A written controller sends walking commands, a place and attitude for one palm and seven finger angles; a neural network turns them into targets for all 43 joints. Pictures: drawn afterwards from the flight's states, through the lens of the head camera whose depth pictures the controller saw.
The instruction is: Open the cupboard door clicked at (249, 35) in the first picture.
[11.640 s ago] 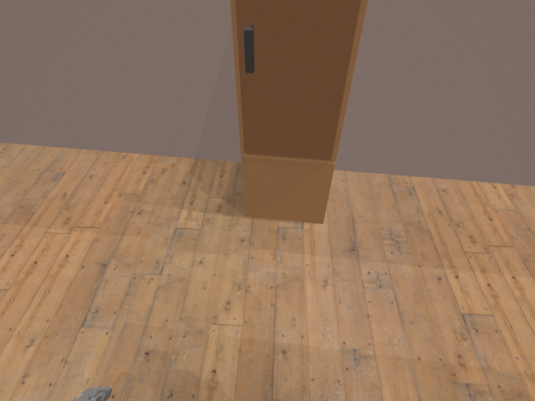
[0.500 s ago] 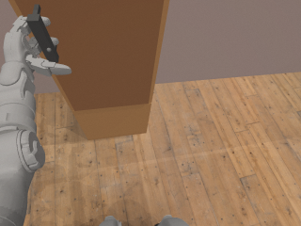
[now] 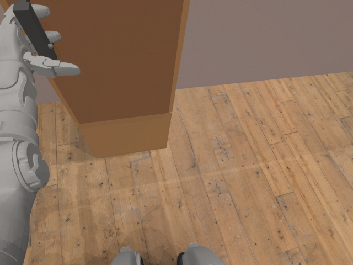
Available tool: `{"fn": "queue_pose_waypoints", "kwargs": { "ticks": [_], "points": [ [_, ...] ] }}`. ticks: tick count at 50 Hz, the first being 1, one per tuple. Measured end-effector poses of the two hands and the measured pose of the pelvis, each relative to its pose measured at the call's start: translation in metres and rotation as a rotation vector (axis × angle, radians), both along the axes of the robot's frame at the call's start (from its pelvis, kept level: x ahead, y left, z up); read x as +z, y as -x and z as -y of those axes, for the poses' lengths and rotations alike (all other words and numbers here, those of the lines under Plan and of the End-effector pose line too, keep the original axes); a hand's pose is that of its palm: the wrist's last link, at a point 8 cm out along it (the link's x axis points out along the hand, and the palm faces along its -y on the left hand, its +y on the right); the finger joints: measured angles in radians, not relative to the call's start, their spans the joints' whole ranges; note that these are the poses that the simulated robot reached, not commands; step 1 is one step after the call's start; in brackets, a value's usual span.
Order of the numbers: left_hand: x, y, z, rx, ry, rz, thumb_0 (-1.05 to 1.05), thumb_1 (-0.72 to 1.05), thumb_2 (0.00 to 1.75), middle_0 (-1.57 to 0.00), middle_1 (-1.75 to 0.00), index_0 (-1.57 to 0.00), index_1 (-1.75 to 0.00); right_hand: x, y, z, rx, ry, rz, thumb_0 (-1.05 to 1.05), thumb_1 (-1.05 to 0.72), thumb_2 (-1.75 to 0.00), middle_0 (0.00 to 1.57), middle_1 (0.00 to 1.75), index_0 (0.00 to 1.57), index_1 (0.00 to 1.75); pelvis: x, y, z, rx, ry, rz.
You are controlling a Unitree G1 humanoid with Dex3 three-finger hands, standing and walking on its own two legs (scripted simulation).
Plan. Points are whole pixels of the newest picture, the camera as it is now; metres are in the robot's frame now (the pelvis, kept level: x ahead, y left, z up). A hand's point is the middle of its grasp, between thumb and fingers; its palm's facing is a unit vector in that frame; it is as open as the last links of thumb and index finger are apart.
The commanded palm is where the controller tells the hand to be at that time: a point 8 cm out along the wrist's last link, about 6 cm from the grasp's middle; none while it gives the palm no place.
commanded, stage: close the thumb around the handle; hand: left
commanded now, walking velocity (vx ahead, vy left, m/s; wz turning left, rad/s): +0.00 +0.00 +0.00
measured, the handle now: (38, 29) +0.60 +0.22 +0.13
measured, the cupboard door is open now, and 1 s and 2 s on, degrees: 0 1 17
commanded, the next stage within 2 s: pull the door open along its arc in 0.80 s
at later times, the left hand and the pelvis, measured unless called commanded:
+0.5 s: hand (49, 47) +0.55 +0.19 +0.13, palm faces +0.08 -1.00 -0.01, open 9.6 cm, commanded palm +0.52 +0.22 +0.13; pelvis +0.01 +0.00 +0.00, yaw +0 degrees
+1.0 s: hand (49, 48) +0.54 +0.19 +0.13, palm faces +0.09 -1.00 +0.00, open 5.9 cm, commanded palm +0.51 +0.23 +0.13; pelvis +0.01 -0.01 +0.01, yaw +0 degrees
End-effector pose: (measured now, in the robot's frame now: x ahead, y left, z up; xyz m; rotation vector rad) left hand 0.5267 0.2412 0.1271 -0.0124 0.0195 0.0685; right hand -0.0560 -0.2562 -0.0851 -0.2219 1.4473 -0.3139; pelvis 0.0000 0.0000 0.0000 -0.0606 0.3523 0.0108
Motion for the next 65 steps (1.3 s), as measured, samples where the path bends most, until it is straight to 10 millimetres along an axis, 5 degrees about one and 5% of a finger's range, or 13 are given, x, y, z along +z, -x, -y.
{"fn": "queue_pose_waypoints", "kwargs": {
  "ticks": [14, 36, 56, 65],
  "points": [
    [0.002, 0.000, 0.001, 0.007, -0.007, -0.012, -0.02, -0.36, 0.36, -0.29, -1.22, -0.31, -1.22, -0.002, -0.009, -0.003, -0.001, -0.023, 0.005, 0.00, -0.90, -0.90, 0.21, 0.30, 0.20, 0.30, 0.002, -0.007, 0.000, 0.000, -0.001, 0.007],
    [0.003, 0.009, 0.000, 0.024, -0.017, -0.001, 0.00, 0.70, 0.82, -0.34, -1.33, -0.35, -1.33, -0.005, -0.038, 0.009, 0.030, -0.025, 0.056, 0.00, -0.90, -0.90, 0.21, 0.30, 0.20, 0.30, 0.004, -0.012, 0.006, 0.007, -0.007, 0.018],
    [0.003, 0.015, 0.001, 0.015, -0.016, 0.002, 0.00, 0.71, 0.77, -0.33, -1.35, -0.33, -1.35, -0.004, -0.035, 0.010, 0.003, -0.028, 0.060, 0.00, -0.90, -0.90, 0.21, 0.30, 0.20, 0.30, 0.007, -0.016, 0.007, -0.009, -0.014, 0.031],
    [0.001, 0.048, 0.009, -0.018, -0.012, 0.029, 0.00, 0.69, 0.72, -0.32, -1.35, -0.31, -1.35, -0.002, -0.066, 0.007, 0.002, -0.055, 0.158, 0.00, -0.90, -0.90, 0.21, 0.30, 0.20, 0.30, 0.014, -0.024, 0.006, -0.025, -0.023, 0.075]
  ]
}}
